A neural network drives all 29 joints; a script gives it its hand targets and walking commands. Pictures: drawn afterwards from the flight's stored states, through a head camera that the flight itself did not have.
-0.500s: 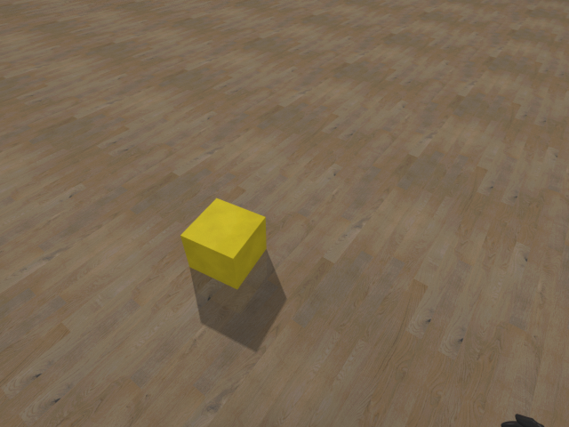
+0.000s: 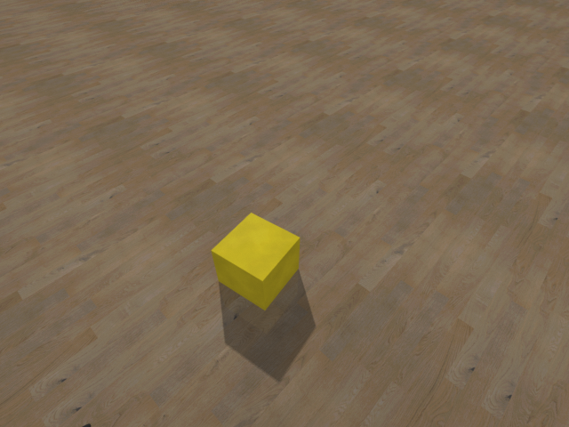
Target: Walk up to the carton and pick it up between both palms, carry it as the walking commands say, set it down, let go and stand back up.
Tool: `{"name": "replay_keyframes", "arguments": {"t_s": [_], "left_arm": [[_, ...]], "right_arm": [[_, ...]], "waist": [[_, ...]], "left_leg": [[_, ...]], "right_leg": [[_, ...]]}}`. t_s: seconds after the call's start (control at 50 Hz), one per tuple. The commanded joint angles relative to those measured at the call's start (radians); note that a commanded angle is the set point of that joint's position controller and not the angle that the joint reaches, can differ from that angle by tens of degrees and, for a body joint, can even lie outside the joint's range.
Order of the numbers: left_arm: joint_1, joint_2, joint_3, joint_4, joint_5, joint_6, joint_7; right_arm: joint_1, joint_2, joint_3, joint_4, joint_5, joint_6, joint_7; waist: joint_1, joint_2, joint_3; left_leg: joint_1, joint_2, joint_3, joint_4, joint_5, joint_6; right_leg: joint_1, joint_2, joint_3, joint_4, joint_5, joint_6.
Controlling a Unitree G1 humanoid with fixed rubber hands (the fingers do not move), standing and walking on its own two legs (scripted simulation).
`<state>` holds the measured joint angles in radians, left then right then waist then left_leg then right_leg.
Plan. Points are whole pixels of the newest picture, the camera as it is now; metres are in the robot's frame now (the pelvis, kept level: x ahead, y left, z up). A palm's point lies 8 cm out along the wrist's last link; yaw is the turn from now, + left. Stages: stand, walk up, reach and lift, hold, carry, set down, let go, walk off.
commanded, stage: walk up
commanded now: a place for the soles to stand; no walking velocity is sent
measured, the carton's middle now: (257, 260) +0.90 +0.17 -0.65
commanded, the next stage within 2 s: none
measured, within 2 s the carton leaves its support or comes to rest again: neither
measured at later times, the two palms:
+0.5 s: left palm (102, 379) +0.23 +0.31 -0.07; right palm (536, 399) +0.23 -0.34 -0.08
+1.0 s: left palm (109, 317) +0.34 +0.35 -0.08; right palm (488, 316) +0.35 -0.31 -0.06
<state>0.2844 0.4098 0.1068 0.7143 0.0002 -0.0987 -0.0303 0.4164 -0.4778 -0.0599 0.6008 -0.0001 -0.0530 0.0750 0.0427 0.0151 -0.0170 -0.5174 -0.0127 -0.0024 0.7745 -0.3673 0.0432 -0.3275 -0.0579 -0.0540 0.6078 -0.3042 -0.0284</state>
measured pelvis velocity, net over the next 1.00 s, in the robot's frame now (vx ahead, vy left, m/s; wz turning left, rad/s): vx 0.27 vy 0.02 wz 0.10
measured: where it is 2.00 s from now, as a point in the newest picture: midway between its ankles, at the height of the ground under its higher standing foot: (282, 401)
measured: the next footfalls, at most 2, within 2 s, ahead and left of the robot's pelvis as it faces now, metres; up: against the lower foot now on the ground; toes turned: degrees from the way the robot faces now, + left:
left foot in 0.04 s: +0.14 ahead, +0.09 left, +0.00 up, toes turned +0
right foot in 0.42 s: +0.24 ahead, -0.14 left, +0.00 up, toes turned -2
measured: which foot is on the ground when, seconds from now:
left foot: up 0.00-0.02, down 0.04-0.42, up 0.44-0.70, down 0.72-1.00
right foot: down 0.00-0.04, up 0.06-0.40, down 0.42-0.72, up 0.74-1.00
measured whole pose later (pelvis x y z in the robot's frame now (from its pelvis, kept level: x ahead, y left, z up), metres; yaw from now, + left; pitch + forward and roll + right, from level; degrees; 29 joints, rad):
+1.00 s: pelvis +0.27 +0.02 +0.00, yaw +6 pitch -1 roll -1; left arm 0.33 0.42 0.09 0.71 0.00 -0.07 -0.03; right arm 0.42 -0.49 -0.06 0.60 0.00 -0.07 0.06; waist -0.07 0.01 0.04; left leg -0.35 -0.03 0.00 0.66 -0.30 0.07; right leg -0.45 -0.08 -0.09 0.89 -0.46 -0.02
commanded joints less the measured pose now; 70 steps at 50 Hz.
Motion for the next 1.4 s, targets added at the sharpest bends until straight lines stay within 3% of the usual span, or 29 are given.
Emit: {"name": "replay_keyframes", "arguments": {"t_s": [0.0, 0.02, 0.04, 0.12, 0.3, 0.36, 0.38, 0.4, 0.42, 0.5, 0.58, 0.66, 0.68, 0.7, 0.72, 0.76, 0.82, 0.94, 0.98, 1.0, 1.02, 1.04, 1.08, 1.2, 1.28, 1.3, 1.32, 1.34, 1.38], "left_arm": [[-0.033, 0.193, 0.013, -0.088, 0.046, 0.006, -0.001], [-0.056, 0.13, -0.002, -0.116, 0.033, 0.009, -0.002], [-0.084, 0.193, 0.016, -0.107, 0.027, 0.016, 0.007], [-0.048, 0.257, 0.042, -0.067, 0.012, 0.013, -0.008], [-0.079, 0.208, 0.044, -0.099, 0.024, -0.002, -0.015], [0.103, 0.227, 0.052, -0.06, 0.034, -0.032, 0.01], [0.214, 0.316, 0.081, -0.043, 0.044, -0.037, 0.024], [0.221, 0.363, 0.088, -0.055, 0.027, -0.034, 0.032], [0.203, 0.354, 0.081, -0.066, 0.006, -0.031, 0.031], [0.083, 0.296, 0.051, -0.091, 0.013, -0.019, 0.024], [0.078, 0.341, 0.052, -0.084, 0.032, -0.023, 0.014], [-0.026, 0.275, 0.028, -0.097, 0.04, -0.005, 0.008], [0.006, 0.22, 0.013, -0.098, 0.042, 0.0, 0.008], [-0.001, 0.143, -0.007, -0.12, 0.025, 0.002, 0.005], [-0.04, 0.206, 0.004, -0.119, 0.018, 0.011, 0.013], [-0.024, 0.271, 0.022, -0.083, 0.009, 0.014, 0.01], [0.024, 0.249, 0.036, -0.071, 0.009, 0.009, -0.001], [0.012, 0.23, 0.045, -0.093, 0.018, 0.001, 0.001], [0.095, 0.191, 0.04, -0.072, 0.017, -0.018, 0.015], [0.19, 0.232, 0.05, -0.056, 0.032, -0.03, 0.027], [0.269, 0.328, 0.08, -0.047, 0.044, -0.037, 0.039], [0.264, 0.381, 0.087, -0.056, 0.029, -0.031, 0.047], [0.188, 0.335, 0.069, -0.081, 0.002, -0.03, 0.05], [0.124, 0.323, 0.043, -0.072, 0.029, -0.021, 0.037], [0.022, 0.257, 0.004, -0.095, 0.017, 0.008, 0.033], [0.046, 0.22, -0.005, -0.089, 0.017, 0.015, 0.032], [0.067, 0.167, -0.017, -0.104, 0.01, 0.018, 0.032], [0.065, 0.17, -0.012, -0.103, -0.001, 0.035, 0.038], [0.077, 0.227, 0.006, -0.056, 0.0, 0.058, 0.046]], "right_arm": [[0.223, -0.194, -0.115, 0.048, -0.037, -0.048, -0.02], [0.259, -0.278, -0.133, 0.032, -0.052, -0.052, -0.038], [0.16, -0.294, -0.122, -0.026, -0.043, -0.053, -0.045], [0.027, -0.245, -0.092, -0.02, -0.027, -0.05, -0.045], [0.045, -0.237, -0.081, -0.006, -0.017, -0.037, -0.026], [0.002, -0.155, -0.051, -0.031, -0.002, -0.03, -0.029], [0.025, -0.081, -0.029, -0.057, 0.01, -0.037, -0.033], [0.016, -0.101, -0.026, -0.051, 0.002, -0.039, -0.041], [-0.013, -0.172, -0.043, -0.051, -0.017, -0.036, -0.052], [0.007, -0.155, -0.062, -0.034, -0.005, -0.028, -0.021], [-0.045, -0.131, -0.067, -0.053, -0.021, -0.025, 0.0], [0.103, -0.161, -0.097, 0.014, -0.025, -0.042, -0.006], [0.191, -0.202, -0.113, 0.039, -0.029, -0.05, -0.023], [0.237, -0.284, -0.13, 0.024, -0.047, -0.054, -0.044], [0.145, -0.295, -0.12, -0.028, -0.038, -0.056, -0.052], [0.053, -0.288, -0.11, -0.037, -0.013, -0.048, -0.051], [0.038, -0.235, -0.086, -0.023, -0.029, -0.04, -0.042], [0.047, -0.238, -0.085, -0.018, -0.03, -0.022, -0.027], [0.0, -0.216, -0.078, -0.027, -0.02, -0.01, -0.023], [-0.008, -0.152, -0.056, -0.046, -0.013, -0.011, -0.026], [0.015, -0.064, -0.029, -0.079, 0.0, -0.018, -0.031], [-0.026, -0.105, -0.035, -0.084, -0.011, -0.021, -0.043], [-0.046, -0.185, -0.059, -0.068, -0.026, -0.021, -0.046], [-0.056, -0.118, -0.064, -0.063, -0.024, -0.008, -0.01], [0.037, -0.118, -0.073, -0.006, -0.022, -0.023, -0.048], [0.093, -0.151, -0.083, 0.012, -0.022, -0.032, -0.064], [0.114, -0.233, -0.1, -0.001, -0.037, -0.037, -0.08], [0.076, -0.273, -0.097, -0.028, -0.026, -0.041, -0.087], [-0.045, -0.256, -0.088, -0.049, -0.013, -0.028, -0.095]], "waist": [[-0.158, 0.047, -0.089], [-0.179, 0.268, -0.048], [-0.138, 0.144, 0.053], [-0.051, 0.049, 0.186], [-0.086, 0.062, 0.107], [0.016, -0.026, -0.061], [0.075, -0.254, -0.167], [0.061, -0.297, -0.147], [0.045, -0.151, -0.117], [0.008, -0.171, 0.023], [0.01, -0.221, 0.005], [-0.102, -0.102, -0.044], [-0.143, 0.059, -0.076], [-0.171, 0.319, -0.031], [-0.136, 0.174, 0.078], [-0.098, 0.028, 0.155], [-0.063, 0.094, 0.156], [-0.085, 0.097, 0.099], [-0.021, 0.088, 0.019], [0.034, -0.005, -0.053], [0.089, -0.262, -0.121], [0.077, -0.269, -0.08], [0.028, -0.045, -0.038], [0.009, -0.221, 0.018], [-0.071, -0.146, -0.047], [-0.096, -0.032, -0.077], [-0.108, 0.21, -0.08], [-0.075, 0.2, -0.049], [-0.043, 0.055, 0.046]], "left_leg": [[0.508, 0.02, -0.06, -0.263, -0.057, 0.016], [0.541, 0.222, -0.52, -0.42, -0.356, 0.097], [0.38, 0.316, -0.798, -0.578, -0.572, 0.161], [0.159, 0.237, -0.605, -0.542, -0.409, 0.163], [0.239, 0.224, -0.399, -0.445, 0.003, 0.188], [0.127, 0.109, -0.193, -0.095, 0.334, 0.09], [-0.046, 0.006, -0.11, 0.2, 0.218, 0.023], [-0.282, -0.054, -0.042, 0.313, -0.14, -0.013], [-0.329, 0.003, -0.105, 0.4, -0.157, -0.007], [-0.184, 0.076, -0.05, 0.204, -0.022, -0.027], [-0.066, 0.077, 0.006, 0.049, 0.03, -0.034], [0.321, 0.005, 0.086, -0.136, 0.072, -0.001], [0.459, 0.016, -0.024, -0.213, -0.085, 0.034], [0.502, 0.22, -0.524, -0.408, -0.357, 0.125], [0.36, 0.32, -0.807, -0.55, -0.546, 0.214], [0.215, 0.31, -0.744, -0.533, -0.533, 0.228], [0.087, 0.204, -0.524, -0.488, -0.34, 0.187], [0.164, 0.199, -0.454, -0.432, -0.146, 0.199], [0.126, 0.146, -0.308, -0.259, 0.128, 0.156], [0.003, 0.098, -0.229, -0.081, 0.185, 0.098], [-0.199, -0.023, -0.11, 0.23, 0.092, 0.019], [-0.398, -0.056, -0.073, 0.334, -0.174, -0.018], [-0.402, 0.053, -0.14, 0.408, -0.086, -0.028], [-0.116, 0.067, 0.009, 0.1, 0.048, -0.042], [0.272, -0.013, 0.096, -0.072, 0.212, -0.001], [0.353, -0.01, 0.03, -0.149, 0.125, 0.02], [0.385, 0.174, -0.349, -0.27, 0.245, 0.094], [0.336, 0.324, -0.655, -0.372, 0.252, 0.188], [0.127, 0.3, -0.565, -0.402, -0.035, 0.22]], "right_leg": [[-0.291, -0.074, -0.043, 0.258, -0.294, -0.075], [-0.529, 0.025, -0.061, 0.548, -0.299, -0.009], [-0.57, 0.025, 0.065, 0.592, -0.195, -0.002], [-0.372, -0.032, 0.1, 0.432, -0.112, -0.002], [-0.177, 0.018, 0.027, 0.107, -0.055, 0.007], [0.256, 0.041, 0.048, -0.177, 0.121, -0.035], [0.467, -0.184, 0.342, -0.235, 0.051, -0.099], [0.56, -0.376, 0.547, -0.221, 0.118, -0.194], [0.528, -0.409, 0.556, -0.191, 0.109, -0.256], [0.205, -0.264, 0.198, -0.22, 0.018, -0.204], [0.083, -0.281, 0.163, -0.232, -0.105, -0.217], [-0.151, -0.188, 0.007, 0.01, -0.292, -0.127], [-0.274, -0.127, -0.05, 0.259, -0.264, -0.09], [-0.518, -0.003, -0.087, 0.576, -0.303, -0.016], [-0.584, 0.008, 0.039, 0.625, -0.209, -0.003], [-0.485, -0.044, 0.096, 0.57, -0.163, -0.012], [-0.288, -0.015, 0.043, 0.397, -0.186, -0.003], [-0.178, 0.02, 0.005, 0.162, -0.161, 0.002], [0.059, 0.06, -0.033, -0.111, -0.034, -0.021], [0.277, 0.028, 0.056, -0.154, 0.017, -0.042], [0.461, -0.22, 0.379, -0.232, -0.098, -0.114], [0.501, -0.416, 0.587, -0.263, -0.047, -0.204], [0.414, -0.405, 0.47, -0.222, -0.018, -0.266], [0.104, -0.28, 0.112, -0.149, 0.221, -0.21], [-0.108, -0.213, -0.025, 0.106, 0.28, -0.105], [-0.153, -0.17, -0.059, 0.293, 0.225, -0.076], [-0.298, -0.079, -0.065, 0.5, 0.027, -0.008], [-0.35, -0.006, 0.031, 0.546, -0.298, 0.024], [-0.256, -0.038, 0.076, 0.487, -0.29, 0.005]]}}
